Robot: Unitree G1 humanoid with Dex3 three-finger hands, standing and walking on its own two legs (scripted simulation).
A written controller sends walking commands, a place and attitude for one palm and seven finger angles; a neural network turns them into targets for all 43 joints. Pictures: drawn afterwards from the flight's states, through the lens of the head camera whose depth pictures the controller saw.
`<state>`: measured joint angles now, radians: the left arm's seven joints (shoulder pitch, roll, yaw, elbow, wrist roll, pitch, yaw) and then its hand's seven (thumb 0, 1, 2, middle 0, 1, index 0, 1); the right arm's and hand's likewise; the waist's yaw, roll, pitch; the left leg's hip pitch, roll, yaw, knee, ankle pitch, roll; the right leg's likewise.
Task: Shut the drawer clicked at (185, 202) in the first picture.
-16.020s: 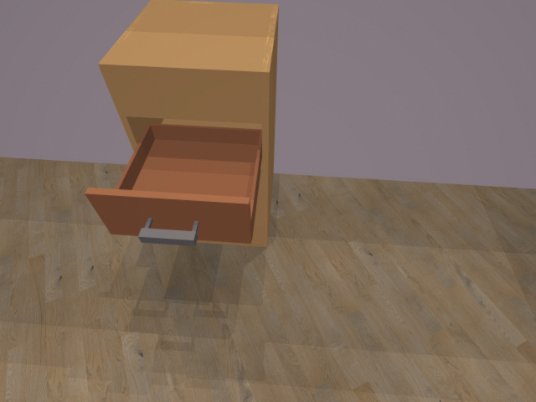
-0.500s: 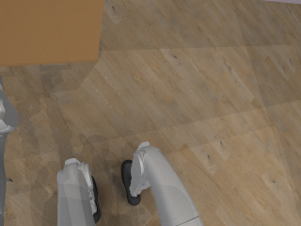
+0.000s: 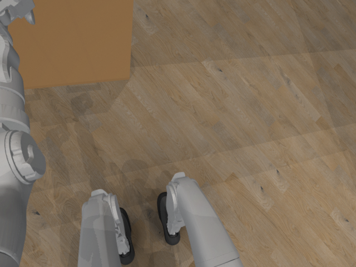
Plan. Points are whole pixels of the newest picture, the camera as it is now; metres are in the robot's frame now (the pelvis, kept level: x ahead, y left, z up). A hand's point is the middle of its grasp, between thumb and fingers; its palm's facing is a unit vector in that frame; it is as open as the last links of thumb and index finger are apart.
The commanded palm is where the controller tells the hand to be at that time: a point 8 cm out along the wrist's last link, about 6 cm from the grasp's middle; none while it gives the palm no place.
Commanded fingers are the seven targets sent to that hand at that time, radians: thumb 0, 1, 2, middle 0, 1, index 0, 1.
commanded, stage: pull the fist back off the drawer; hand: left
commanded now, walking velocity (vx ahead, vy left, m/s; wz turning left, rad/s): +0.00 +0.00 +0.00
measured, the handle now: out of the picture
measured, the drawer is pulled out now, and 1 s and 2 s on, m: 0.00 0.00 0.00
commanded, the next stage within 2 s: draw the hand back to the body in 0.10 s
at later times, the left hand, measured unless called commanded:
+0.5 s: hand out of the picture +0.48 +0.21 +0.12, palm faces +0.11 -0.99 -0.05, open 3.3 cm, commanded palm +0.46 +0.24 +0.13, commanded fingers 0.00 0.90 0.90 -1.40 -1.60 -1.40 -1.60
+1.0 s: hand out of the picture +0.34 +0.25 +0.26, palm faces +0.32 -0.89 -0.32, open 3.3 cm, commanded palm +0.29 +0.28 +0.29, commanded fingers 0.00 0.90 0.90 -1.40 -1.60 -1.40 -1.60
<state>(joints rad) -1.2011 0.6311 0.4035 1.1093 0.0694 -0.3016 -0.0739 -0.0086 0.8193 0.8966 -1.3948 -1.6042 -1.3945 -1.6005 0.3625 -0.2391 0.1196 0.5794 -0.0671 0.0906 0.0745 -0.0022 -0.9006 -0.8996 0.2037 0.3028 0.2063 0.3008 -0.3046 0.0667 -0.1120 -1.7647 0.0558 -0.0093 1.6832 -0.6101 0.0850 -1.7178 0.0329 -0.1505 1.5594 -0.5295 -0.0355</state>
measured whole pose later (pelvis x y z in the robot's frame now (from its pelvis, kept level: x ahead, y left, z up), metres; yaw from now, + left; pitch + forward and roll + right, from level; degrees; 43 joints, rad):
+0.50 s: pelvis +0.06 -0.01 +0.11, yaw +5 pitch +31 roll -4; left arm -0.44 0.33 0.26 0.45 -0.16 -0.23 -0.11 0.02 0.90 0.90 -1.39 -1.60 -1.39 -1.60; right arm 0.25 -0.25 0.04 0.52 0.04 0.09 0.06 0.00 -0.90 -0.90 0.20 0.30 0.20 0.30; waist -0.10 0.05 -0.14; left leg -1.24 0.02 0.01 1.28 -0.57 0.05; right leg -1.22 0.03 -0.11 1.20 -0.52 -0.04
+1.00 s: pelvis +0.08 +0.00 +0.20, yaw +7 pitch +6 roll -1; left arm 0.13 0.33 0.09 0.05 -0.07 -0.02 0.13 0.02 0.90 0.90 -1.39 -1.60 -1.39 -1.60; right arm 0.24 -0.23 0.07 0.50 0.06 0.07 -0.09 0.01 -0.90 -0.90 0.20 0.30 0.20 0.30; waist 0.00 0.06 -0.08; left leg -0.44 -0.02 0.03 0.74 -0.41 0.05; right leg -0.43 0.01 -0.07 0.69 -0.37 -0.02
